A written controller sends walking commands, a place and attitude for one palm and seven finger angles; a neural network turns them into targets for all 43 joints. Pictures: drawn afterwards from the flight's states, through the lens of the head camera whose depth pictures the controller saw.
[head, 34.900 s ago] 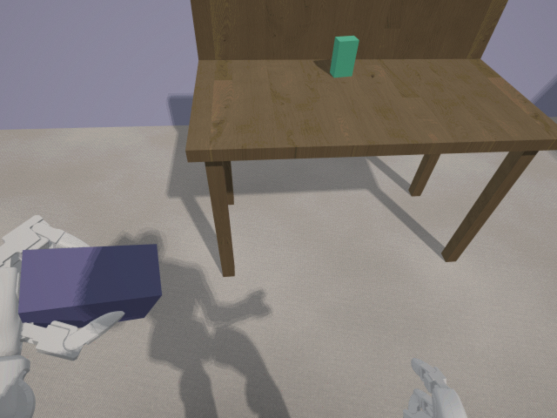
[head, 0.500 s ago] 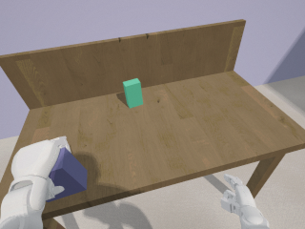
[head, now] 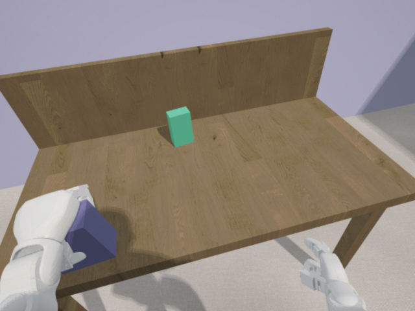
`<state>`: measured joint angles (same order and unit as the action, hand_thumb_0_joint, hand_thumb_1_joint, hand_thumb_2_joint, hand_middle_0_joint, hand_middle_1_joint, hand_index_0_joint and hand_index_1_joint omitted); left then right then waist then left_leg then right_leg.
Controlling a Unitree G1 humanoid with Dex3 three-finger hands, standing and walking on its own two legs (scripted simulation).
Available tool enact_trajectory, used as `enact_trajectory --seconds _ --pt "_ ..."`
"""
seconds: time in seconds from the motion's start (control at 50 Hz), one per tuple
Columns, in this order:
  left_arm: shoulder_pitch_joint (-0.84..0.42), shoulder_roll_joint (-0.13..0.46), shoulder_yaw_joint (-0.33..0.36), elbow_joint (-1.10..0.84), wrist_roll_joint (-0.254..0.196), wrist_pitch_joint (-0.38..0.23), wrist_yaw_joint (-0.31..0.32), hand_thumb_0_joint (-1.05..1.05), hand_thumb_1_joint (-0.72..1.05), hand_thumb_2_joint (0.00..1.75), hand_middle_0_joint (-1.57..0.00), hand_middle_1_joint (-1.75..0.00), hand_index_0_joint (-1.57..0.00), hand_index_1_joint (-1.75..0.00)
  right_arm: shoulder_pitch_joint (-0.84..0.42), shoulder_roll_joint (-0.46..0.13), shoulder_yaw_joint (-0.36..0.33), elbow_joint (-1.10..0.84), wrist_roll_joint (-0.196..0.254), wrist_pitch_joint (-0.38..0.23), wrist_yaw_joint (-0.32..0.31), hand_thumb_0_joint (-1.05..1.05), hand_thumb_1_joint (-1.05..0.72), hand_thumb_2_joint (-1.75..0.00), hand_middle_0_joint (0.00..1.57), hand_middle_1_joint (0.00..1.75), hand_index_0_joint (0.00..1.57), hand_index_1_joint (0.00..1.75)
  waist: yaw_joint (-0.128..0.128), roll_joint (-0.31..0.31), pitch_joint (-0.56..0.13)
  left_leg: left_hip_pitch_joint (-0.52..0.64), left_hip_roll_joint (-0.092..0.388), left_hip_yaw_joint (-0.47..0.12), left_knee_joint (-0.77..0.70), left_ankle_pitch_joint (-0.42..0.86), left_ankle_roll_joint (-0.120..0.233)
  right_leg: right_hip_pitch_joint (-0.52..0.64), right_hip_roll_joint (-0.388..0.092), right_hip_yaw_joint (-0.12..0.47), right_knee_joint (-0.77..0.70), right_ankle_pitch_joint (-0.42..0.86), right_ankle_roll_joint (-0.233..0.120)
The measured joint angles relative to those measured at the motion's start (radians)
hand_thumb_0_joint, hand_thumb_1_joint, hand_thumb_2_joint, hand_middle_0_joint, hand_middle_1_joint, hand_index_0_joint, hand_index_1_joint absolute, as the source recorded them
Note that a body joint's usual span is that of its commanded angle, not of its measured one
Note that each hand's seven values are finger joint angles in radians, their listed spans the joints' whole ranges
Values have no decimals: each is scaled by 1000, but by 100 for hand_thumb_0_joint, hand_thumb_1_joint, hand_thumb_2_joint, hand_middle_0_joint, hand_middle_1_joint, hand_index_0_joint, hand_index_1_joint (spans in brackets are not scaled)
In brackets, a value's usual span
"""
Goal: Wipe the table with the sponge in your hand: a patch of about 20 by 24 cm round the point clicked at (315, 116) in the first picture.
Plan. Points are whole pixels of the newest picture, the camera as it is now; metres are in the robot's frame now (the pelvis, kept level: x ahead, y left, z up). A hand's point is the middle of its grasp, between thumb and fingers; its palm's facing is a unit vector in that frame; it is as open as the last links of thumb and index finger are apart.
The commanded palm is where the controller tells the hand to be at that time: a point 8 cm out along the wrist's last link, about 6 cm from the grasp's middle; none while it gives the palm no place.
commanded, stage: step back with the hand held close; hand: left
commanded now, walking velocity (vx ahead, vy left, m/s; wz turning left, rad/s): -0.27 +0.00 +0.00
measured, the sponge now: (80, 243) +0.19 +0.28 +0.06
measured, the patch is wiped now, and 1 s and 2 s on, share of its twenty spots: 1.00 1.00 1.00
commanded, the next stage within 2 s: stop stepping back and stand still in 1.46 s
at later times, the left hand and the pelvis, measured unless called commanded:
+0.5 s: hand (60, 221) +0.18 +0.28 +0.15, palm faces +0.36 -0.83 -0.42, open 9.6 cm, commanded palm +0.13 +0.31 +0.17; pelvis -0.03 +0.03 -0.02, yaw +1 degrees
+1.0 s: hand (19, 245) +0.13 +0.30 +0.16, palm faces +0.46 -0.80 -0.39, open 9.6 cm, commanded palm +0.08 +0.32 +0.17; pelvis -0.07 +0.03 -0.02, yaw +3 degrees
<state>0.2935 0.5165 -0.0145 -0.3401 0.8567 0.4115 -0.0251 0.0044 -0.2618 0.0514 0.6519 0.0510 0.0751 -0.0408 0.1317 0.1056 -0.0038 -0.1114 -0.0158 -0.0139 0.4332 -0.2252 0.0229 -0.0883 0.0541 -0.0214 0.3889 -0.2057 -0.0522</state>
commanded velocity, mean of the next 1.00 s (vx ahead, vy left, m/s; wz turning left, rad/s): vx -0.30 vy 0.00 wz -0.05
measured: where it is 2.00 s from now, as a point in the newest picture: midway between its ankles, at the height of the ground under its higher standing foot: outside the picture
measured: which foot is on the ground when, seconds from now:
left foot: down 0.00-1.00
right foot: down 0.00-0.86, up 0.88-1.00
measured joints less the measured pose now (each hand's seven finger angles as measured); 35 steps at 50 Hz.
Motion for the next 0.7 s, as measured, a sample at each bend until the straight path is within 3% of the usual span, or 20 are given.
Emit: enact_trajectory --seconds 0.04,0.06,0.08,0.12,0.16,0.2,0.26,0.44,0.58,0.7 --pt "-12 -36 107 -7 -390 -101 19 0 -47 108 -77 -138 -78 -138 31 -1 0 -73 -3 -1 -6 1 -91 -90 20 30 20 30 -10 0 13 -27 2 -12 23 -6 3 -13 3 -12 0 2 0" --pt "-3 -50 158 -10 -550 -167 30 0 -47 108 -78 -138 -78 -138 49 4 5 -106 -7 -14 -8 1 -91 -90 20 30 20 30 -23 -9 12 -54 4 -19 40 -11 4 -33 5 -20 6 3 0" --pt "17 -61 199 -27 -667 -221 42 0 -47 108 -78 -138 -78 -138 68 13 9 -132 -8 -26 -9 1 -91 -90 20 30 20 30 -38 -22 11 -82 5 -26 57 -15 4 -56 6 -26 16 1 0" --pt "70 -78 256 -94 -812 -308 68 0 -47 108 -78 -138 -78 -138 104 29 18 -160 -13 -41 -14 1 -91 -90 20 30 20 30 -66 -57 9 -127 6 -31 88 -24 -3 -100 7 -33 47 -10 -1" --pt "128 -96 290 -166 -886 -374 91 0 -47 108 -78 -138 -78 -138 139 36 20 -162 -19 -48 -19 1 -91 -90 20 30 20 30 -89 -87 3 -161 3 -29 114 -35 -6 -139 4 -32 84 -27 1" --pt "173 -111 307 -220 -922 -419 107 0 -47 108 -78 -138 -78 -138 175 32 9 -150 -23 -47 -24 1 -91 -90 20 30 20 30 -108 -101 -9 -191 -3 -28 141 -46 -1 -172 -2 -33 116 -43 7" --pt "207 -109 329 -251 -941 -457 121 0 -47 108 -78 -138 -78 -138 218 20 -15 -114 -24 -39 -32 1 -91 -90 20 30 20 30 -125 -106 -22 -227 -12 -26 174 -59 8 -208 -11 -33 154 -58 16" --pt "225 -91 379 -220 -935 -483 155 0 -47 108 -78 -138 -78 -138 266 9 -45 -67 -24 -45 -40 1 -91 -90 20 30 20 30 -157 -105 -37 -299 -24 -12 228 -59 32 -278 -25 -24 200 -52 38" --pt "222 -96 384 -229 -898 -509 150 0 -47 108 -78 -138 -78 -138 250 36 -35 -80 -46 -96 -35 1 -91 -90 20 30 20 30 -151 -108 -33 -308 -37 -5 220 -35 45 -294 -15 18 213 -43 49" --pt "198 -121 375 -217 -899 -525 147 0 -47 108 -78 -138 -78 -138 224 43 -27 -82 -41 -98 -24 1 -90 -90 20 30 20 30 -132 -89 -49 -345 -24 -22 263 -68 32 -304 -4 -4 205 -27 39"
